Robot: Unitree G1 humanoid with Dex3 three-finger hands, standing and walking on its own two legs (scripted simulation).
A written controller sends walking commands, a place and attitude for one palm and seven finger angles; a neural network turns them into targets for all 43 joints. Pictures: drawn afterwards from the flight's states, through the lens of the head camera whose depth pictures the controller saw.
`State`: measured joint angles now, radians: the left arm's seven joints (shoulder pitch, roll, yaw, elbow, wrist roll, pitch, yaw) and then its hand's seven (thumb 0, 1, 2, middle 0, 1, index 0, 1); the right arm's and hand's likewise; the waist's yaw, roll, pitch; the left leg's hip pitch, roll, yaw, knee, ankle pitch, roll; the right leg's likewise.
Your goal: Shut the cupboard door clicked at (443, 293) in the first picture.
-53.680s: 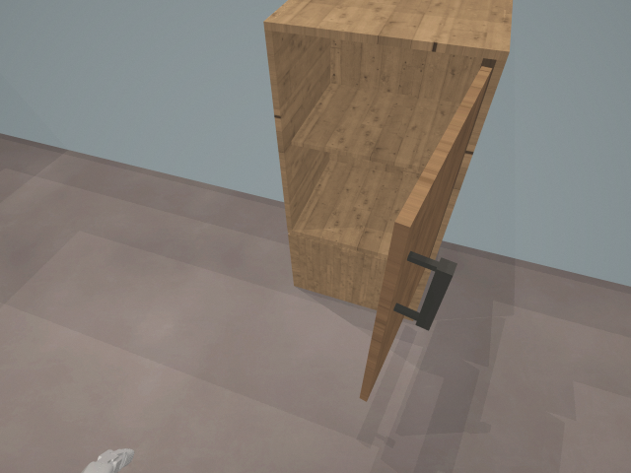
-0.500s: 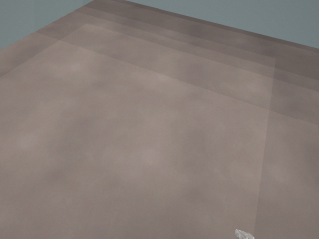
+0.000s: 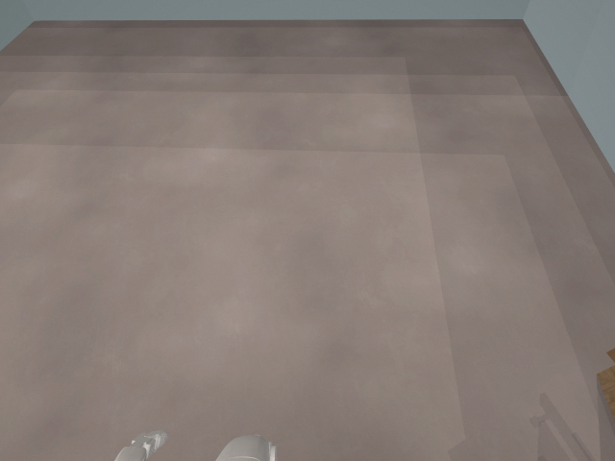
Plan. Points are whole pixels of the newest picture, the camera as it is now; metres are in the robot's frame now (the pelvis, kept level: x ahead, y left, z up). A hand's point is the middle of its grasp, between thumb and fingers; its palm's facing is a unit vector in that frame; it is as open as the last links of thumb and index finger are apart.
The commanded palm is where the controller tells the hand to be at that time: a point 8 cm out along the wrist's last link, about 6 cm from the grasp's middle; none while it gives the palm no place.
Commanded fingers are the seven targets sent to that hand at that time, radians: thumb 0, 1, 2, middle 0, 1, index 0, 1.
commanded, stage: turn to face it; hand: left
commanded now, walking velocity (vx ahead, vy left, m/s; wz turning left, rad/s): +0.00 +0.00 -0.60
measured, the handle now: out of the picture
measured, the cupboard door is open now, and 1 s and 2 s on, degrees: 23 23 23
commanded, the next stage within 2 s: take the last steps up to it in 1.86 s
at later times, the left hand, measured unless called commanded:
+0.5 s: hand (191, 430) +0.18 +0.20 -0.15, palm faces -0.31 -0.92 -0.23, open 7.4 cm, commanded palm none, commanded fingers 0.00 0.90 0.90 -0.20 -0.30 -0.20 -0.30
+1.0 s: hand (224, 412) +0.21 +0.16 -0.17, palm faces -0.53 -0.82 -0.21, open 7.4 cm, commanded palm none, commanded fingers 0.00 0.90 0.90 -0.20 -0.30 -0.20 -0.30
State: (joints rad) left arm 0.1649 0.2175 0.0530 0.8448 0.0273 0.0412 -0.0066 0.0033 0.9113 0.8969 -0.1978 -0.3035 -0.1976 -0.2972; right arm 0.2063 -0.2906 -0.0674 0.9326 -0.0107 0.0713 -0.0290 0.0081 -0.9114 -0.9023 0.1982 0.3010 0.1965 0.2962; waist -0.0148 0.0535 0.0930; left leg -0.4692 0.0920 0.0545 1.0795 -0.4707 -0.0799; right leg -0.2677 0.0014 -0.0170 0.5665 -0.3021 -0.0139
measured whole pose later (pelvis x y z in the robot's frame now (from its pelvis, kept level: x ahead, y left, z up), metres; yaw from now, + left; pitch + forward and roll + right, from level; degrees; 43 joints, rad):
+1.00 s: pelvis +0.04 +0.02 +0.00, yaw -35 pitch +2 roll -1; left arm 0.21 0.24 0.07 0.88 0.02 0.08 -0.01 0.01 0.91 0.90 -0.20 -0.30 -0.20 -0.30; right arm 0.15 -0.23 -0.03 0.85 -0.01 0.02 -0.02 0.01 -0.91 -0.90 0.20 0.30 0.20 0.30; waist 0.02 -0.04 0.07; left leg -0.32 0.03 0.05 0.57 -0.28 -0.01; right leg -0.37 0.07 0.12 0.72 -0.43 0.01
